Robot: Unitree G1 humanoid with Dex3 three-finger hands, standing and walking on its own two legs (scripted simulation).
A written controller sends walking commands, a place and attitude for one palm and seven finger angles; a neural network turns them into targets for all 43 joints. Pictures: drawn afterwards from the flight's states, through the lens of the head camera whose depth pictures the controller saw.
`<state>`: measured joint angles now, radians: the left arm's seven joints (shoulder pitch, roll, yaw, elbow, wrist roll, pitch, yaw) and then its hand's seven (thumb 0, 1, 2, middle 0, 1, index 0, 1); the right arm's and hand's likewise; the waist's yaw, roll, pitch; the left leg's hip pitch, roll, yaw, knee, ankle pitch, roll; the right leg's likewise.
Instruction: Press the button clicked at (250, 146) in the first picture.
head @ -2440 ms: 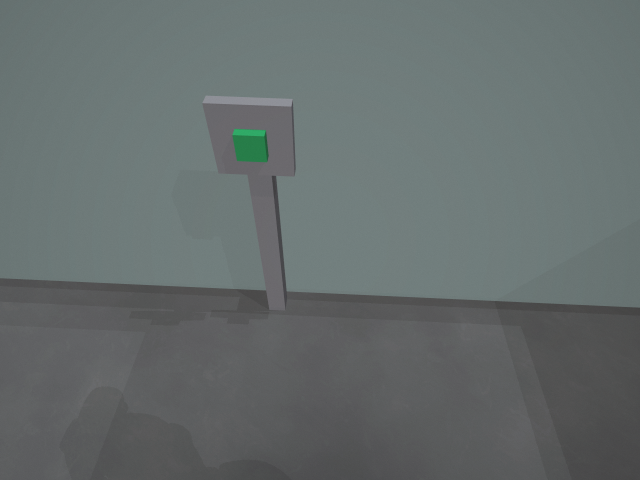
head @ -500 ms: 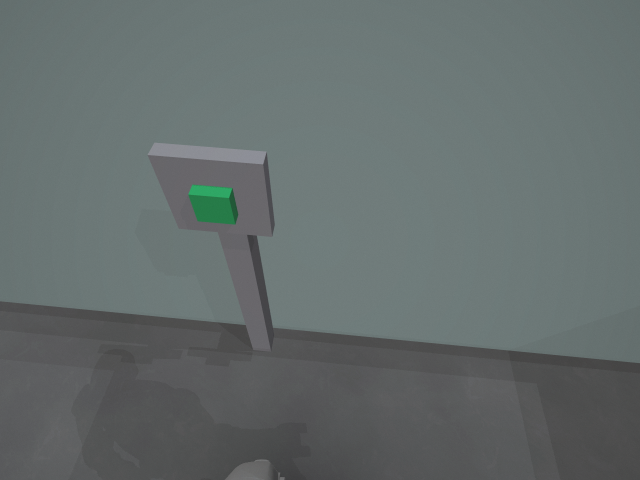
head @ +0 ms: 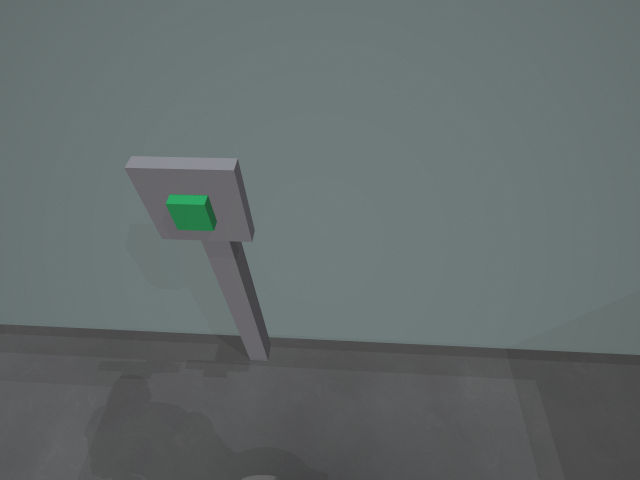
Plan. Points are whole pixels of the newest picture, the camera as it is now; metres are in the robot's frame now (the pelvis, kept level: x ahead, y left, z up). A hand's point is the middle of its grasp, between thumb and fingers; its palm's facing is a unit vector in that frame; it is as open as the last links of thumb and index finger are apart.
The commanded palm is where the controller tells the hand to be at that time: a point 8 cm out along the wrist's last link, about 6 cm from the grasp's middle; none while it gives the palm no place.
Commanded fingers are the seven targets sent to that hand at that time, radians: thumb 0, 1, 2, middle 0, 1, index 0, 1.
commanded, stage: come to a stop and stand still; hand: left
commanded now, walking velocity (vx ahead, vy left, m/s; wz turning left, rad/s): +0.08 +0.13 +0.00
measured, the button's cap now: (192, 211) +0.53 +0.26 -0.01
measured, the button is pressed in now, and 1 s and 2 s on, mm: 0 0 0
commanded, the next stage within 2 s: look again from close up in 0.58 s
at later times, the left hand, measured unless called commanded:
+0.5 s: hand out of the picture -0.01 +0.20 -0.17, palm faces +0.04 -0.98 -0.18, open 7.4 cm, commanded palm none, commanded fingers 0.00 0.90 0.90 -0.20 -0.30 -0.20 -0.30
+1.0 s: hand out of the picture -0.01 +0.19 -0.17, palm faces +0.01 -0.98 -0.22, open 7.4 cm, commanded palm none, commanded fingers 0.00 0.90 0.90 -0.20 -0.30 -0.20 -0.30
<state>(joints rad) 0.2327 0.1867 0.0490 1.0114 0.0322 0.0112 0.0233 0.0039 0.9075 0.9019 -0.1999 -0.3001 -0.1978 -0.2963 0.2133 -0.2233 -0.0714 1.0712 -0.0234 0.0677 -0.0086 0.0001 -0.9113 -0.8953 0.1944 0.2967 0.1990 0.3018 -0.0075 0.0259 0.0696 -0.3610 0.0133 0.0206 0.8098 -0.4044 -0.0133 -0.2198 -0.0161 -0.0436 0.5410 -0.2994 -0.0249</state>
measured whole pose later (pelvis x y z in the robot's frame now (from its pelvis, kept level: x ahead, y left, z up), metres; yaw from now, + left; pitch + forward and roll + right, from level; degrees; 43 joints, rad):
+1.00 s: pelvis +0.00 +0.02 +0.00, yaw +0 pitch -2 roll +1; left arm 0.31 0.13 -0.02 1.13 0.02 -0.02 0.03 0.00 0.91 0.90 -0.20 -0.30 -0.20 -0.30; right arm 0.31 -0.17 0.02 1.07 -0.02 -0.02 -0.03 0.02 -0.92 -0.90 0.19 0.30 0.20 0.30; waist 0.00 0.05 0.01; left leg -0.16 -0.01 0.06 0.49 -0.30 0.02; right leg -0.22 -0.04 -0.02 0.52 -0.28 0.01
